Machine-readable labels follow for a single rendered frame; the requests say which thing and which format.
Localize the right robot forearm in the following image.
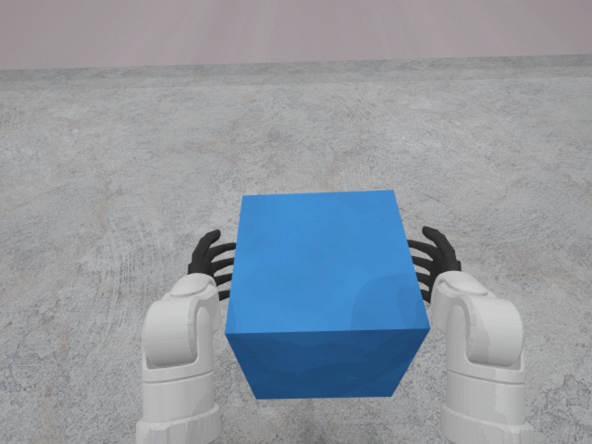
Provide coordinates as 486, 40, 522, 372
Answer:
430, 271, 535, 444

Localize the robot left hand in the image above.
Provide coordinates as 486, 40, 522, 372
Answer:
188, 229, 236, 301

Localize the left robot forearm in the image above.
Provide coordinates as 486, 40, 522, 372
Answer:
136, 273, 222, 444

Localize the robot right hand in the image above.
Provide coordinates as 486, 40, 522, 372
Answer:
407, 226, 462, 303

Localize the carton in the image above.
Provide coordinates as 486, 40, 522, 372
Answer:
225, 190, 430, 400

